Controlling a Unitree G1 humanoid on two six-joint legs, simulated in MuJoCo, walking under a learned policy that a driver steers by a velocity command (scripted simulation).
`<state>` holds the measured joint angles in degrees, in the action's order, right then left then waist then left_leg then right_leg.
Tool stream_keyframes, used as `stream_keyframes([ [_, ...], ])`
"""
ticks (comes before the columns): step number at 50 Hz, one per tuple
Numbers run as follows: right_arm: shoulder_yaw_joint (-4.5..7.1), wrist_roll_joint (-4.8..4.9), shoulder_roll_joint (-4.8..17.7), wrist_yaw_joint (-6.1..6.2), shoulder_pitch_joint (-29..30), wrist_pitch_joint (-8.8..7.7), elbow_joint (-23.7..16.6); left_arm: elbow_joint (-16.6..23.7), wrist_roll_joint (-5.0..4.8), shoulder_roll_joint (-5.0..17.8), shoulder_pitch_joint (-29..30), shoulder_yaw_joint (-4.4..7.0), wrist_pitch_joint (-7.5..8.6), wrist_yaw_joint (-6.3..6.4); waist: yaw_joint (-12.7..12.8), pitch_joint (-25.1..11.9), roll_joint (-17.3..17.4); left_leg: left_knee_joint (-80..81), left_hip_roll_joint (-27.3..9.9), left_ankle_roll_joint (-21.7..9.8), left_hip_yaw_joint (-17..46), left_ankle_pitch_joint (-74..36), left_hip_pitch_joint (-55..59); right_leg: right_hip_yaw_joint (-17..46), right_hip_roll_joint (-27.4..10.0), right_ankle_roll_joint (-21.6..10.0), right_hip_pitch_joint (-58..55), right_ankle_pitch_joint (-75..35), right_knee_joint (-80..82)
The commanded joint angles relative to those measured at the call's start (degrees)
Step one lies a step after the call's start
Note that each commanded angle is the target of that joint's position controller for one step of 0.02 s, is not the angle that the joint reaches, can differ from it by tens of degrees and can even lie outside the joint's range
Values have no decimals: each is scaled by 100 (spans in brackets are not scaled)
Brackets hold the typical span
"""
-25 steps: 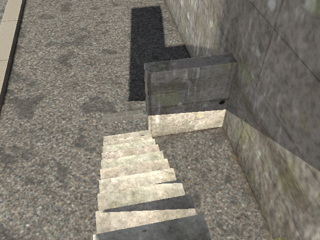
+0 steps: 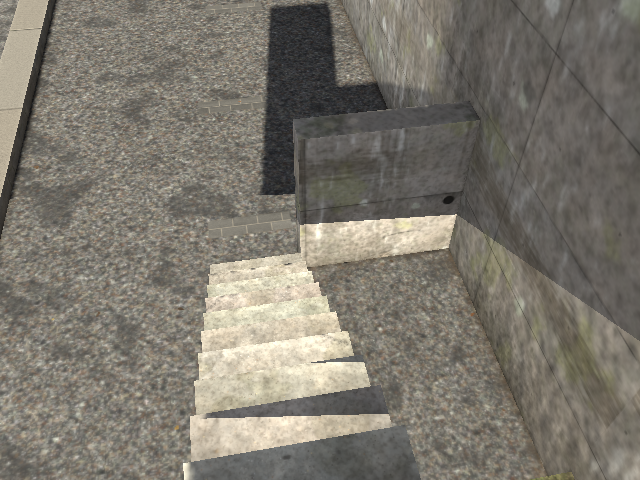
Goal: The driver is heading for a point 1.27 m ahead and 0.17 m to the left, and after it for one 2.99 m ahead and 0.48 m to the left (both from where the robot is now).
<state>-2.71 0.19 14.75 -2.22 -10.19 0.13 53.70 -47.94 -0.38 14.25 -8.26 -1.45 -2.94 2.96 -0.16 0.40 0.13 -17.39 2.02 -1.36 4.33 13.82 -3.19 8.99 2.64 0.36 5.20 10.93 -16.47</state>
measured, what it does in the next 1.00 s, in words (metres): stands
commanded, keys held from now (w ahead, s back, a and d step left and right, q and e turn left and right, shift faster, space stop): no key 0.38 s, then w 0.62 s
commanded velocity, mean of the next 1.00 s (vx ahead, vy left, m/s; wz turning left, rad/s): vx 0.20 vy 0.00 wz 0.00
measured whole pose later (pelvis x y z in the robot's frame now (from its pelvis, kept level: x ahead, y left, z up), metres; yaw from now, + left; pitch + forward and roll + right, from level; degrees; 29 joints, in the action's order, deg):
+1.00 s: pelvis +0.03 -0.02 -0.01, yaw +1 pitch -2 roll -1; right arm -0.8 2.7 16.5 0.1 -8.3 1.3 48.3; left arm -48.5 -3.0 13.7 -2.3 -2.0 0.9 0.9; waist -1.3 0.5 1.7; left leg -26.1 0.4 0.2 5.6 21.4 -2.3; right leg 6.3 4.6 -2.0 4.5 18.9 -26.0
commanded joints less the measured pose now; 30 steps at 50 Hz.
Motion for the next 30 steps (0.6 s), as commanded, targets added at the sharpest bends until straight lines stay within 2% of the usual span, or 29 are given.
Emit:
stream_keyframes([
  [1,141,6,669,35,65,-64,-205,336,1,668,218,175,77,53,3,-307,55,130,-955,69,500,-1817,-88,510,-917,-300,-239,-1794,-35],
  [3,173,37,690,89,72,-40,-180,260,-38,642,148,182,165,59,5,-321,11,157,-934,71,512,-1697,-87,508,-919,-279,-250,-1794,1],
  [6,202,12,687,110,45,-14,-127,184,-31,644,100,202,200,68,-2,-265,-20,196,-945,75,517,-1628,-98,495,-923,-277,-208,-1764,33],
  [19,304,-15,633,73,14,29,54,-96,-28,660,-9,260,239,96,-15,-181,34,283,-946,114,494,-1353,-178,505,-930,-342,-138,-1590,50],
  [21,302,-13,608,78,89,32,33,-93,-14,646,54,254,255,90,-17,-235,30,366,-924,126,520,-1047,-184,500,-898,-329,-157,-1401,126],
  [25,335,42,673,79,216,19,-22,-59,-63,634,176,255,320,68,-34,-175,116,436,-877,64,579,-469,-152,375,-775,-362,25,-966,124],
  [27,339,135,670,61,181,-17,-69,-36,-116,656,279,269,320,67,-73,-83,181,397,-810,-10,560,-133,-80,271,-662,-428,226,-660,46],
  [29,344,157,686,44,267,-28,-155,33,-139,597,394,250,345,32,-69,-41,239,324,-769,-103,563,187,-115,142,-548,-487,343,-442,-101],
  [30,368,190,764,70,298,-31,-185,72,-202,469,481,219,411,-34,-28,86,303,224,-799,-146,640,81,-116,131,-560,-484,417,-580,-63],
])
Velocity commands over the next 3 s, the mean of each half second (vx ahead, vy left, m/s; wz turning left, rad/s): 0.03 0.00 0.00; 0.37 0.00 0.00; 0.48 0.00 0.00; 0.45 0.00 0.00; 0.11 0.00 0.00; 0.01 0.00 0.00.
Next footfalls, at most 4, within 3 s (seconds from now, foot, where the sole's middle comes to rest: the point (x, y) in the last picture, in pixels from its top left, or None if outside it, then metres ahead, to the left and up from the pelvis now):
none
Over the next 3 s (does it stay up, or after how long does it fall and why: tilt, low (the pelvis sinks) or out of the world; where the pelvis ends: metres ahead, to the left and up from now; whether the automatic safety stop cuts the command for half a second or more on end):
stays up -0.01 -0.01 0.00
